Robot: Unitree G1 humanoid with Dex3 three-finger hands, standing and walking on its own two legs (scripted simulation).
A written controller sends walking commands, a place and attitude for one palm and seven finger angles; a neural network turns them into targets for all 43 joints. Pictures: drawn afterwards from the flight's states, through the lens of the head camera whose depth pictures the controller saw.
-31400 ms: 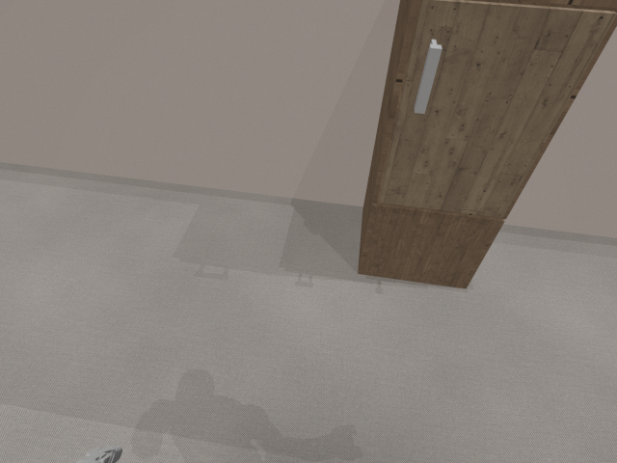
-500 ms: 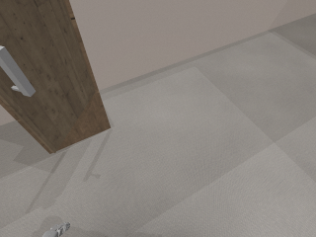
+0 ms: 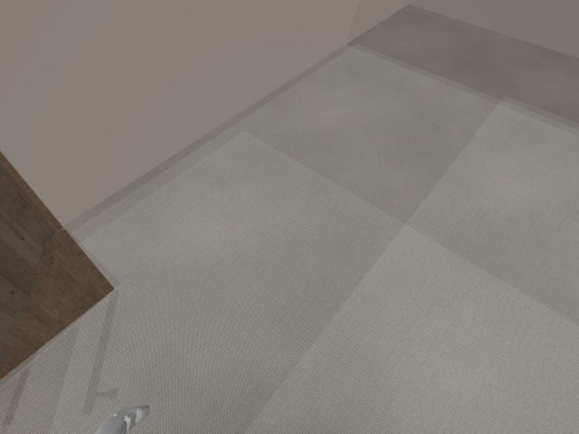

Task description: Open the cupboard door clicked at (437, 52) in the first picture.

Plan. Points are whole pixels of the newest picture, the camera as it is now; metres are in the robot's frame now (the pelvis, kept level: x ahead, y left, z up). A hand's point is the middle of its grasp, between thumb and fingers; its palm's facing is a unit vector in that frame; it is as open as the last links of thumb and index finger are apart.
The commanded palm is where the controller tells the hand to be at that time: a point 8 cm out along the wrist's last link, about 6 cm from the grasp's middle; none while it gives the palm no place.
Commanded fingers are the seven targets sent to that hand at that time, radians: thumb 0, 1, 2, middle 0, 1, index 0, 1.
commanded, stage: walk to a spot facing it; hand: left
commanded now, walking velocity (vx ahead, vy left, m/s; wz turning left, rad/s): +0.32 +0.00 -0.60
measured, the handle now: out of the picture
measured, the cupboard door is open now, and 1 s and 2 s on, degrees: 45 45 45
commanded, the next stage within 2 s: turn to face it in 1.36 s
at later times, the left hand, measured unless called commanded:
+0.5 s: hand (199, 333) +0.30 +0.17 -0.15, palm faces -0.27 -0.95 -0.16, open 7.4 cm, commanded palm none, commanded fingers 0.00 0.90 0.90 -0.20 -0.30 -0.20 -0.30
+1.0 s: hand (267, 255) +0.48 +0.06 -0.17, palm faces -0.39 -0.90 -0.18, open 7.2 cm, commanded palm none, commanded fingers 0.00 0.90 0.90 -0.20 -0.30 -0.20 -0.30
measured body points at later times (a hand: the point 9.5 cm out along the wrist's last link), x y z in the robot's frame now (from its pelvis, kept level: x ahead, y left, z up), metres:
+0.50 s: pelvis +0.16 +0.00 +0.02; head +0.21 +0.01 +0.47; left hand +0.31 +0.22 -0.14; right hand +0.11 -0.24 -0.12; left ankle +0.16 +0.13 -0.73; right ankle +0.13 -0.14 -0.66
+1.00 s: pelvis +0.38 -0.10 +0.01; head +0.41 -0.10 +0.46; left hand +0.50 +0.11 -0.15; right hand +0.35 -0.36 -0.12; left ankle +0.52 -0.03 -0.72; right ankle +0.26 -0.18 -0.73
